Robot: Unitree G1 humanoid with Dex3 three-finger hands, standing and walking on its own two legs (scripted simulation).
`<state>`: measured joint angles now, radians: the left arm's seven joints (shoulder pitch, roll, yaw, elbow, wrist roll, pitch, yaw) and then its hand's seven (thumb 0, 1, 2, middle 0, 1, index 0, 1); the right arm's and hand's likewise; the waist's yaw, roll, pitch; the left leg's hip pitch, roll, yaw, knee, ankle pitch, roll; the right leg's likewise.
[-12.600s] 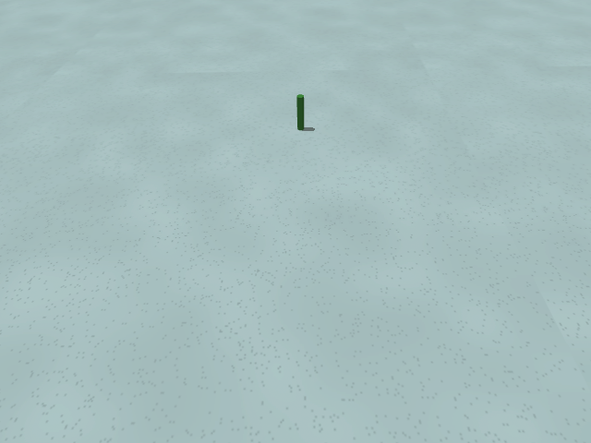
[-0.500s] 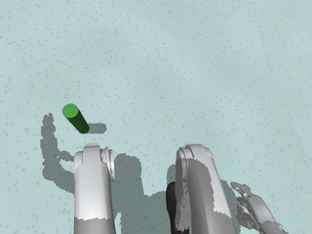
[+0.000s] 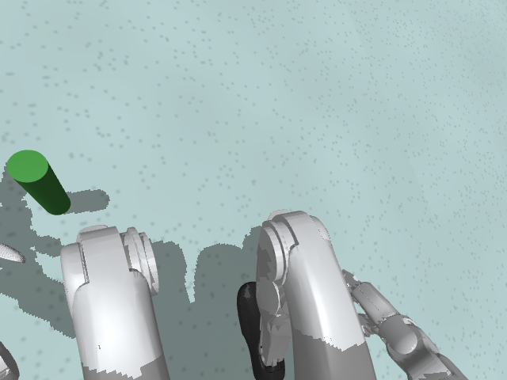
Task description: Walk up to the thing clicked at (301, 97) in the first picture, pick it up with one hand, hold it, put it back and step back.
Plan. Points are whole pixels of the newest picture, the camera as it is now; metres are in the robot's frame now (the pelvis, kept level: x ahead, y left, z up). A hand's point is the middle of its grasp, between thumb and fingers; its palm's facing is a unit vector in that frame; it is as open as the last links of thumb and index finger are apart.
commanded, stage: close in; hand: left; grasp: from the side
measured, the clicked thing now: (45, 188) +0.40 +0.27 -0.18
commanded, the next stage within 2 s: rest palm in 0.50 s
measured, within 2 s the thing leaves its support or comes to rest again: leaves its support in 1.74 s
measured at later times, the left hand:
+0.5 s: hand (27, 194) +0.38 +0.29 -0.15, palm faces +0.22 -0.97 +0.06, open 17.4 cm
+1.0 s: hand (40, 182) +0.40 +0.28 -0.16, palm faces +0.26 -0.96 +0.03, open 13.3 cm
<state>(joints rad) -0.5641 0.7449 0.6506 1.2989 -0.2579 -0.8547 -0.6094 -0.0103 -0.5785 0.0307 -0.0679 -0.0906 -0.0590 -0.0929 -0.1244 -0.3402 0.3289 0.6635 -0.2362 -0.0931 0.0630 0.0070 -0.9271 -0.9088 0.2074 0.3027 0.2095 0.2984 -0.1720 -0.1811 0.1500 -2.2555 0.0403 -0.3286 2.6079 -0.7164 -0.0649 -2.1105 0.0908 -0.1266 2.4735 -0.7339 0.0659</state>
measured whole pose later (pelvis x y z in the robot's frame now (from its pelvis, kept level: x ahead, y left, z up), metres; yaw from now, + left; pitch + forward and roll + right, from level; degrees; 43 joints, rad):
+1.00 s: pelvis -0.02 +0.01 -0.01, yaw -3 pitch +11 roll -16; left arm -0.59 0.75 0.50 1.38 -0.13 -1.09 -0.13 0.00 -0.08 0.35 -0.33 -0.30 -0.32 -0.30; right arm -0.16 -0.36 0.46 0.57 -0.35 -0.01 0.14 0.00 -0.88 -0.90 0.21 0.30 0.21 0.30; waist -0.23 -0.26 0.26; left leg -2.22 0.03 -0.42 2.67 -0.69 -0.05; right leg -2.04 0.12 -0.19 2.46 -0.68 0.07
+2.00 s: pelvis -0.02 +0.01 +0.00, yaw -2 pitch +16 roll -15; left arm -0.55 0.67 0.43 1.07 -0.11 -0.89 -0.11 0.02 0.18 1.11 -1.05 -1.13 -0.94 -1.16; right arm -0.08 -0.34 0.34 0.59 -0.28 0.05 0.15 0.00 -0.88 -0.90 0.21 0.30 0.21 0.30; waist -0.18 -0.18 0.17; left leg -2.24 0.04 -0.37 2.61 -0.68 -0.04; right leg -2.07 0.09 -0.17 2.42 -0.68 0.06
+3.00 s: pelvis +0.00 -0.02 +0.07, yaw +6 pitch +30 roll -6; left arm -0.54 0.42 0.44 0.81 -0.15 -0.56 -0.26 0.02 0.16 1.15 -1.07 -1.13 -0.96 -1.14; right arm 0.06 -0.29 0.04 0.67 -0.08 0.05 0.06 0.01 -0.89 -0.90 0.20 0.30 0.21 0.30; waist -0.09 -0.02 -0.10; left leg -2.18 0.07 -0.18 2.31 -0.67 -0.06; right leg -2.09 0.03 -0.05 2.28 -0.72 0.03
